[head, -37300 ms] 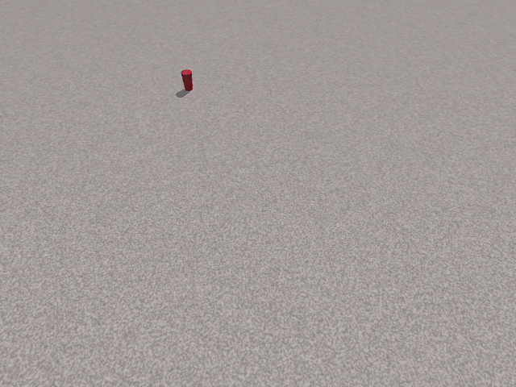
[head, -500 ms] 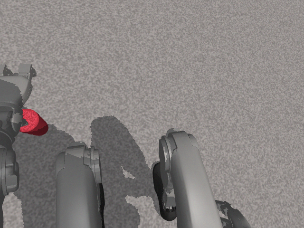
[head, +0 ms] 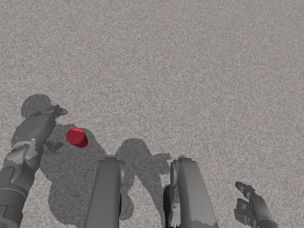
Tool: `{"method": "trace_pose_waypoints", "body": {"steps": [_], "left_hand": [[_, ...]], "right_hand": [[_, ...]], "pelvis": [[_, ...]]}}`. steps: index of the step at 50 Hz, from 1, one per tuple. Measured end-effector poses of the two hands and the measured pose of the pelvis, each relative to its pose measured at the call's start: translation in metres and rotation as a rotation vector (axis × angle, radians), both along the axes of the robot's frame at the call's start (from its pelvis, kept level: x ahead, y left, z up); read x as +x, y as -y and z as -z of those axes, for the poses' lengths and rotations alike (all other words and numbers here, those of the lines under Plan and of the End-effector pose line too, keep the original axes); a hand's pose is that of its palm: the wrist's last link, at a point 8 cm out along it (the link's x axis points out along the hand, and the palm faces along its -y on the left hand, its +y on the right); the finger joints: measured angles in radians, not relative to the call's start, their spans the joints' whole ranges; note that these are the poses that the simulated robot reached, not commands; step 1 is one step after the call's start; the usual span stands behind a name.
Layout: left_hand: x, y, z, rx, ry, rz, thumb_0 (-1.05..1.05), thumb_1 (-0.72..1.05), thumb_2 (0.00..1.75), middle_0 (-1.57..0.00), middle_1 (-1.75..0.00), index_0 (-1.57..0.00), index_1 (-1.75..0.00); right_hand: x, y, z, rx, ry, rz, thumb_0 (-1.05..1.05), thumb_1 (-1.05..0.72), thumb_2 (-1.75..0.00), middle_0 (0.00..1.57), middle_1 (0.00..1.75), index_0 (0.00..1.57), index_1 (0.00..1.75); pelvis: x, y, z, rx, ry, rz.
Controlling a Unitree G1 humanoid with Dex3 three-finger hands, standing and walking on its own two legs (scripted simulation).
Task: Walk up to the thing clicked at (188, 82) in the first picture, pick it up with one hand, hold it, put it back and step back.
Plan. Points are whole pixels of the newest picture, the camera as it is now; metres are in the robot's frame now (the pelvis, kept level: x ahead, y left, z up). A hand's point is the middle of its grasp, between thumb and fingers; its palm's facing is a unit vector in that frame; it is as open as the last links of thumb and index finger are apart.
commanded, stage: withdraw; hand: left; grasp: from above
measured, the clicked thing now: (79, 139) +0.41 +0.28 -0.42
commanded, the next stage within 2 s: home in 0.06 s
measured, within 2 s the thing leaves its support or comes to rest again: neither
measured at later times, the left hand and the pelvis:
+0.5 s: hand (42, 132) +0.34 +0.27 -0.05, palm faces -0.35 -0.36 -0.86, open 11.7 cm; pelvis -0.01 +0.00 +0.04, yaw +0 degrees
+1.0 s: hand (14, 147) +0.29 +0.28 +0.02, palm faces -0.41 -0.35 -0.84, open 12.3 cm; pelvis +0.01 -0.01 +0.11, yaw +2 degrees
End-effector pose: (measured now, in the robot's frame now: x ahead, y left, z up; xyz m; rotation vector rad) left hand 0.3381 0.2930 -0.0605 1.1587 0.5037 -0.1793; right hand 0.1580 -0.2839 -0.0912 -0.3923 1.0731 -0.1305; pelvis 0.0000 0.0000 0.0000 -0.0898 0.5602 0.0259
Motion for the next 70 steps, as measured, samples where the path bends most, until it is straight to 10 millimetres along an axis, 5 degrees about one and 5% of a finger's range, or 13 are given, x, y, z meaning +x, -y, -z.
{"method": "trace_pose_waypoints", "body": {"steps": [5, 9, 14, 20, 28, 36, 45, 54, 70], "left_hand": [[0.002, -0.012, -0.028, 0.048, 0.007, -0.047, 0.00, -0.03, 0.81, -0.28, -0.72, -0.28, -0.73], [0.014, -0.015, -0.041, 0.068, -0.009, -0.040, 0.00, -0.20, 0.85, -0.25, -0.77, -0.25, -0.79], [0.025, -0.009, -0.035, 0.087, -0.050, 0.031, 0.00, -0.26, 0.86, -0.23, -0.76, -0.23, -0.77], [0.017, 0.009, -0.047, 0.036, 0.026, 0.073, 0.00, -0.04, 0.85, -0.23, -0.59, -0.22, -0.60], [-0.008, 0.001, -0.081, 0.059, 0.020, -0.011, 0.00, 0.04, 0.81, -0.22, -0.61, -0.22, -0.62], [-0.039, 0.013, -0.125, -0.057, 0.004, -0.041, 0.00, 0.18, 0.73, -0.21, -0.48, -0.22, -0.49], [-0.059, 0.009, -0.145, 0.015, -0.032, -0.040, 0.00, -0.06, 0.72, -0.28, -0.67, -0.30, -0.67], [-0.025, -0.013, -0.137, 0.108, -0.017, 0.013, 0.00, -0.23, 0.77, -0.24, -0.84, -0.26, -0.82], [0.023, -0.034, -0.130, 0.254, -0.037, 0.148, 0.00, -0.34, 0.85, -0.16, -0.91, -0.19, -0.90]], "right_hand": [[0.040, -0.008, -0.024, 0.017, 0.133, -0.057, 0.00, -0.93, -0.90, 0.20, 0.30, 0.20, 0.29], [0.045, -0.017, -0.030, 0.043, 0.170, -0.069, 0.00, -0.93, -0.90, 0.20, 0.30, 0.20, 0.29], [0.020, -0.022, -0.017, 0.066, 0.124, -0.036, 0.00, -0.92, -0.90, 0.21, 0.30, 0.20, 0.29], [-0.028, -0.026, -0.002, 0.091, 0.000, 0.073, 0.00, -0.91, -0.89, 0.21, 0.30, 0.20, 0.29], [-0.054, -0.037, -0.023, 0.119, -0.039, 0.140, 0.01, -0.90, -0.89, 0.21, 0.30, 0.20, 0.29], [-0.025, -0.031, -0.076, 0.101, 0.108, 0.128, 0.01, -0.90, -0.89, 0.21, 0.30, 0.20, 0.29], [0.032, -0.023, -0.124, 0.086, 0.269, 0.036, 0.01, -0.91, -0.89, 0.21, 0.30, 0.20, 0.29], [0.044, -0.013, -0.103, 0.065, 0.222, -0.006, 0.01, -0.91, -0.89, 0.21, 0.30, 0.20, 0.29], [-0.023, -0.021, -0.065, 0.096, -0.055, 0.104, 0.01, -0.90, -0.89, 0.21, 0.30, 0.20, 0.29]], "pelvis": [[-0.003, 0.002, -0.016, 0.010, 0.027, -0.005], [-0.006, 0.003, -0.021, 0.016, 0.040, -0.004], [-0.007, 0.003, -0.018, 0.013, 0.037, 0.000], [-0.005, -0.003, -0.020, 0.010, 0.036, 0.007], [-0.005, -0.005, -0.048, 0.020, 0.078, 0.012], [0.003, -0.005, -0.086, 0.024, 0.139, 0.014], [0.013, 0.005, -0.115, 0.045, 0.174, 0.002], [0.017, 0.011, -0.102, 0.047, 0.130, -0.003], [0.026, -0.001, -0.091, 0.028, 0.073, 0.015]]}}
